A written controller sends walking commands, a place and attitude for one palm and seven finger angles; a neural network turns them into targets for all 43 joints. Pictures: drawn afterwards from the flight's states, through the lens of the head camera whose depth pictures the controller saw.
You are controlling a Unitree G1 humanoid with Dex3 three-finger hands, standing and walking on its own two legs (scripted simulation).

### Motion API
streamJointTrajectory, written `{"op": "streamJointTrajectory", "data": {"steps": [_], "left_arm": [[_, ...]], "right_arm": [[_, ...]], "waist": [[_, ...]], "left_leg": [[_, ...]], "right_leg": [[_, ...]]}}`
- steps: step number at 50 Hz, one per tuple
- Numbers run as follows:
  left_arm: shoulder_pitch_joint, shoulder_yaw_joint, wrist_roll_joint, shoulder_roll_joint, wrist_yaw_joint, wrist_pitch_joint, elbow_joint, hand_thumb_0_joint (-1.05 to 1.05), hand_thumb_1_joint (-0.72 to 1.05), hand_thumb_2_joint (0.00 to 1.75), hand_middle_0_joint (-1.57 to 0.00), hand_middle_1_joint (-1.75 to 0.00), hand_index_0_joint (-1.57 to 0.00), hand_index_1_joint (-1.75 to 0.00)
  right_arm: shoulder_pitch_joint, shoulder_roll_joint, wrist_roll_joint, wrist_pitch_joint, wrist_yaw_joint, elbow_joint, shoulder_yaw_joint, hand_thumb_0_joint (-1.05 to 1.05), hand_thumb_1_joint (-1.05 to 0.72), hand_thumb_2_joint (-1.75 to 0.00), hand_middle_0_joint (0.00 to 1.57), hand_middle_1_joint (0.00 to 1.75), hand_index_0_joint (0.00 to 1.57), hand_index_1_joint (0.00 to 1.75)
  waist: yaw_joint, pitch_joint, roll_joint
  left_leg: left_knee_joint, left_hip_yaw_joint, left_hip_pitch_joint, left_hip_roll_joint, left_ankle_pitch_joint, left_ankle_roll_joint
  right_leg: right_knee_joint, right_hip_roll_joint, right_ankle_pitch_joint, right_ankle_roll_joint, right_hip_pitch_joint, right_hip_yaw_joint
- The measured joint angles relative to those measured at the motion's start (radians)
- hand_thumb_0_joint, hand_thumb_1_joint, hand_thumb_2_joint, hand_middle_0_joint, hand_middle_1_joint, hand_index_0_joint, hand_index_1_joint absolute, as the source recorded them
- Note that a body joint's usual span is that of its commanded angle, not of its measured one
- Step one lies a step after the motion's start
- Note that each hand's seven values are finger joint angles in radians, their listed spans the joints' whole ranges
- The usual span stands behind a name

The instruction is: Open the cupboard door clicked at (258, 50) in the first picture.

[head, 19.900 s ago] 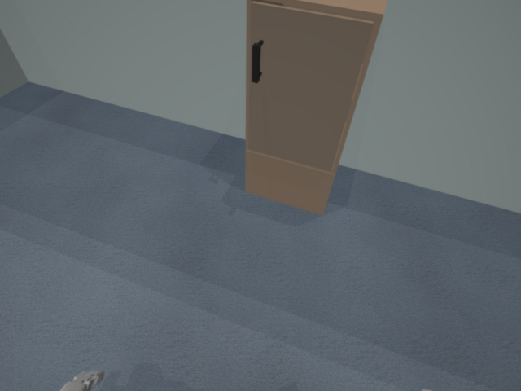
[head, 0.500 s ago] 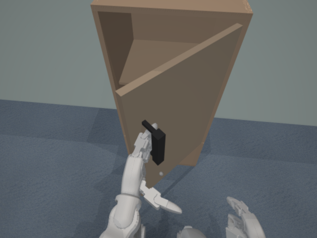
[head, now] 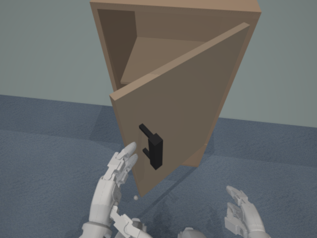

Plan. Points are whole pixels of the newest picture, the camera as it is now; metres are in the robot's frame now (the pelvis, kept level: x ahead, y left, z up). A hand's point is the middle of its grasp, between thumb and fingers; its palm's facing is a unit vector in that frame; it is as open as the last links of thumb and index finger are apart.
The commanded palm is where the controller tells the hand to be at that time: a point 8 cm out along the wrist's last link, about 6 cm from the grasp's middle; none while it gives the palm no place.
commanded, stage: slide the hand sideways off the handle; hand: left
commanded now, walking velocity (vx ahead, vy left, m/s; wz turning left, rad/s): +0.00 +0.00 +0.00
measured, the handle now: (150, 147) +0.32 +0.04 +0.07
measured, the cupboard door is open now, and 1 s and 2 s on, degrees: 48 47 47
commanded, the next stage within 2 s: draw the hand back to the body in 0.24 s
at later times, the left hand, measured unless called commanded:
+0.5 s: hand (106, 210) +0.18 +0.11 +0.08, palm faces -0.12 -0.99 -0.03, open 16.3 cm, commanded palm +0.15 +0.17 +0.09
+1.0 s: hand (42, 197) +0.18 +0.20 +0.15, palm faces +0.12 -0.97 -0.21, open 15.3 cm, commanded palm +0.15 +0.25 +0.18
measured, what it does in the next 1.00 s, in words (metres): stands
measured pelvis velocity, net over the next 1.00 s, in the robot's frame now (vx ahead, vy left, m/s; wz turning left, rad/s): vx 0.00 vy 0.03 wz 0.00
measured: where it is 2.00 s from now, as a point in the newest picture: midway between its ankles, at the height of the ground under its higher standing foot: outside the picture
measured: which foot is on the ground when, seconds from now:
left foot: down 0.00-1.00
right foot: down 0.00-1.00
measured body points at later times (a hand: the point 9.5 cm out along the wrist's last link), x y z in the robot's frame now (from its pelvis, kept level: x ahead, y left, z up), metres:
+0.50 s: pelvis -0.01 +0.00 -0.01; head +0.03 +0.00 +0.44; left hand +0.18 +0.16 +0.09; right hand +0.18 -0.22 -0.07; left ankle +0.03 +0.11 -0.65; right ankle -0.01 -0.09 -0.65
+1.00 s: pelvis +0.00 +0.03 +0.05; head -0.01 +0.03 +0.50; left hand +0.17 +0.25 +0.16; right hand +0.18 -0.19 -0.01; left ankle +0.03 +0.11 -0.65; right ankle -0.01 -0.09 -0.65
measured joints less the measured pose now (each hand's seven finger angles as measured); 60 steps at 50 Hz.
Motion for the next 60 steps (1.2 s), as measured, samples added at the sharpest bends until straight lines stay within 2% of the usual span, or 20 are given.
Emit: {"op": "streamJointTrajectory", "data": {"steps": [11,18,23,28,33,37,43,47,50,54,60], "left_arm": [[0.132,0.132,-0.093,0.032,-0.095,-0.03,-0.068,-0.02,-0.49,0.3,-0.16,-0.3,-0.18,-0.31],[0.133,0.129,-0.125,0.05,-0.174,-0.053,-0.084,-0.02,-0.5,0.3,-0.15,-0.3,-0.15,-0.3],[0.117,0.134,-0.123,0.08,-0.156,-0.004,-0.139,-0.02,-0.5,0.3,-0.15,-0.3,-0.15,-0.3],[0.151,0.191,-0.145,0.102,-0.127,0.054,-0.208,-0.02,-0.5,0.3,-0.15,-0.3,-0.15,-0.3],[0.169,0.218,-0.172,0.105,-0.155,0.104,-0.208,-0.02,-0.5,0.3,-0.15,-0.3,-0.15,-0.3],[0.173,0.228,-0.189,0.132,-0.188,0.13,-0.216,-0.02,-0.5,0.3,-0.15,-0.3,-0.15,-0.3],[0.175,0.308,-0.227,0.175,-0.196,0.145,-0.259,-0.02,-0.46,0.31,-0.15,-0.3,-0.15,-0.3],[0.181,0.314,-0.127,0.194,-0.057,0.243,-0.316,-0.02,-0.39,0.34,-0.15,-0.3,-0.16,-0.3],[0.2,0.303,-0.082,0.181,0.016,0.301,-0.34,-0.02,-0.31,0.38,-0.15,-0.3,-0.16,-0.3],[0.197,0.308,-0.052,0.198,0.067,0.343,-0.342,-0.01,-0.19,0.43,-0.16,-0.3,-0.17,-0.3],[0.15,0.365,-0.04,0.226,0.102,0.365,-0.345,-0.01,0.01,0.52,-0.17,-0.3,-0.17,-0.3]], "right_arm": [[0.025,-0.008,0.012,-0.017,-0.024,0.009,-0.016,0.02,-0.9,-0.9,0.2,0.3,0.2,0.3],[0.015,-0.023,0.017,-0.042,-0.04,0.01,-0.023,0.02,-0.9,-0.9,0.2,0.3,0.2,0.3],[0.019,-0.012,0.026,-0.032,-0.048,0.001,-0.027,0.02,-0.9,-0.9,0.2,0.3,0.2,0.3],[0.042,0.003,0.043,-0.013,-0.056,-0.002,-0.012,0.02,-0.9,-0.9,0.2,0.29,0.2,0.3],[0.064,-0.006,0.051,-0.026,-0.068,-0.01,0.013,0.02,-0.9,-0.9,0.21,0.3,0.2,0.3],[0.072,-0.017,0.053,-0.046,-0.076,-0.013,0.018,0.02,-0.9,-0.9,0.21,0.3,0.2,0.3],[0.071,-0.026,0.062,-0.071,-0.081,0.003,0.012,0.02,-0.9,-0.9,0.21,0.3,0.2,0.3],[0.075,-0.023,0.056,-0.053,-0.112,0.011,0.019,0.02,-0.9,-0.9,0.2,0.3,0.2,0.3],[0.074,-0.019,0.049,-0.046,-0.122,0.016,0.027,0.02,-0.9,-0.9,0.2,0.3,0.2,0.3],[0.069,-0.013,0.042,-0.053,-0.13,0.04,0.044,0.02,-0.9,-0.9,0.2,0.3,0.2,0.3],[0.05,-0.009,0.035,-0.083,-0.127,0.092,0.063,0.02,-0.9,-0.9,0.21,0.3,0.2,0.3]], "waist": [[0.004,-0.017,0.004],[0.002,-0.016,0.01],[0.005,-0.011,0.012],[0.005,-0.018,0.028],[-0.002,-0.017,0.034],[-0.004,-0.008,0.025],[-0.001,0.001,0.021],[0.016,0.003,0.019],[0.02,0.011,0.024],[0.031,0.032,0.024],[0.045,0.062,0.027]], "left_leg": [[0.007,-0.014,-0.01,0.003,-0.005,-0.011],[0.05,-0.025,-0.055,0.002,-0.008,-0.008],[0.056,-0.018,-0.045,0.006,-0.008,-0.002],[-0.008,-0.011,0.041,0.007,0.013,0.006],[-0.074,-0.014,0.113,0.004,0.04,0.014],[-0.105,-0.015,0.151,0.004,0.052,0.019],[-0.138,-0.016,0.204,0.005,0.059,0.026],[-0.201,-0.006,0.268,0.001,0.077,0.034],[-0.257,0.0,0.319,-0.006,0.097,0.04],[-0.324,0.004,0.384,-0.016,0.121,0.046],[-0.414,0.005,0.478,-0.027,0.149,0.049]], "right_leg": [[0.005,0.004,-0.007,-0.007,-0.006,-0.013],[0.037,0.004,-0.01,-0.005,-0.043,-0.026],[0.04,0.007,-0.004,-0.002,-0.034,-0.019],[-0.031,0.008,0.024,0.008,0.052,-0.01],[-0.109,0.006,0.057,0.017,0.131,-0.009],[-0.15,0.006,0.074,0.021,0.172,-0.008],[-0.201,0.008,0.091,0.029,0.232,-0.007],[-0.265,0.003,0.114,0.037,0.295,0.005],[-0.323,-0.004,0.135,0.043,0.346,0.012],[-0.389,-0.015,0.159,0.05,0.41,0.018],[-0.479,-0.025,0.188,0.055,0.505,0.022]]}}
